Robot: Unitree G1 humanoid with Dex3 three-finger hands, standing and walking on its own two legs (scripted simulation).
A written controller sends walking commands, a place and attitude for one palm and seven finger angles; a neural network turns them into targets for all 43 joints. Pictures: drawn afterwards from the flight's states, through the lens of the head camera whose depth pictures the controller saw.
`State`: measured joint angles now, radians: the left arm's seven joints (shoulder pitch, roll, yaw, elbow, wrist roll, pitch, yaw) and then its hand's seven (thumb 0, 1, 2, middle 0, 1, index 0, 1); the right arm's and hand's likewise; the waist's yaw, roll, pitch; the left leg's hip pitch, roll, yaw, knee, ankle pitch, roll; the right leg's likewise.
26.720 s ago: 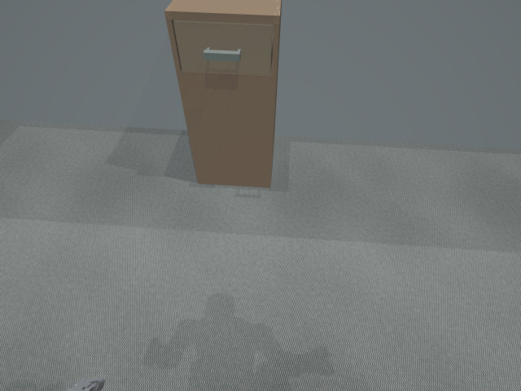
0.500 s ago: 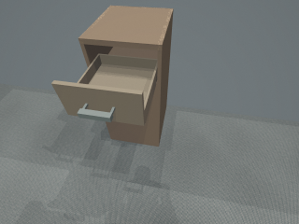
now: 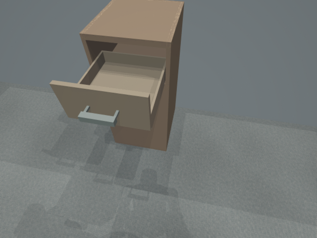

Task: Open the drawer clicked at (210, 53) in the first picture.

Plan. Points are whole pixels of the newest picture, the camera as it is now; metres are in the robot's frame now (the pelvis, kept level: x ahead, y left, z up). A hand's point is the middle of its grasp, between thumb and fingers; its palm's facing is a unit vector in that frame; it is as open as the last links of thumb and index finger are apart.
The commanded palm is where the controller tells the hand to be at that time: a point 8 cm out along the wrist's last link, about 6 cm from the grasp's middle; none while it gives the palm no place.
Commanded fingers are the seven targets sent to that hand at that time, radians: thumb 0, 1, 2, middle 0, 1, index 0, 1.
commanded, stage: look to check the result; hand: left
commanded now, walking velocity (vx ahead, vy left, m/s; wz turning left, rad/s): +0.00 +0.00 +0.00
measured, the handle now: (100, 114) +0.51 +0.24 -0.04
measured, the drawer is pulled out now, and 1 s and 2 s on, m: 0.29 0.29 0.29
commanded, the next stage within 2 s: stand and wait in 0.20 s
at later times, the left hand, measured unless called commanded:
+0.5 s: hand out of the picture +0.01 +0.17 -0.17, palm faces +0.03 -0.98 -0.20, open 7.3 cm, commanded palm none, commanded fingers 0.00 0.90 0.90 -0.20 -0.30 -0.20 -0.30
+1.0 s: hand out of the picture +0.02 +0.17 -0.17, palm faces +0.02 -0.98 -0.20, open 7.3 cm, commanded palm none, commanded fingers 0.00 0.90 0.90 -0.20 -0.30 -0.20 -0.30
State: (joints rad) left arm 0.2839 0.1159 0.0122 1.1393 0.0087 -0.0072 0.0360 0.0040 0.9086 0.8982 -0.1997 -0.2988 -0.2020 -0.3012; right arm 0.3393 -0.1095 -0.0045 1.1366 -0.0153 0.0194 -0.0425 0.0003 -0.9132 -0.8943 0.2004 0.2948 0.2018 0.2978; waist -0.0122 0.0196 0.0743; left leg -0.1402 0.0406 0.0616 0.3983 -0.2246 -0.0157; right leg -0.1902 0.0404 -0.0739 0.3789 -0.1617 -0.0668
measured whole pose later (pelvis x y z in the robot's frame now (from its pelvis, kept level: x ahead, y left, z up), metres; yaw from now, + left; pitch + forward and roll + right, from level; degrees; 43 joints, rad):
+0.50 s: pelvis +0.01 +0.00 +0.00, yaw +0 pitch -2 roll +0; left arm 0.27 0.13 0.01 1.14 0.01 -0.01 0.04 0.01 0.91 0.90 -0.20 -0.30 -0.20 -0.30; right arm 0.30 -0.11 -0.01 1.13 -0.01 0.01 -0.05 0.00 -0.91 -0.89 0.20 0.29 0.20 0.30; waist -0.01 0.02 0.07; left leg -0.11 0.03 0.07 0.38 -0.23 -0.01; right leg -0.18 0.03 -0.07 0.38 -0.18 -0.06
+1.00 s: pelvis +0.02 +0.00 +0.00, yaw +0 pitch -2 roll +0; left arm 0.26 0.13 0.01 1.14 0.01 -0.02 0.04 0.00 0.91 0.90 -0.20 -0.30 -0.20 -0.30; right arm 0.30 -0.12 0.00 1.14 -0.01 0.01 -0.04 0.00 -0.91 -0.89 0.20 0.29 0.20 0.30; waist -0.01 0.02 0.07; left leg -0.10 0.04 0.07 0.36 -0.23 -0.01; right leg -0.16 0.04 -0.07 0.37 -0.18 -0.06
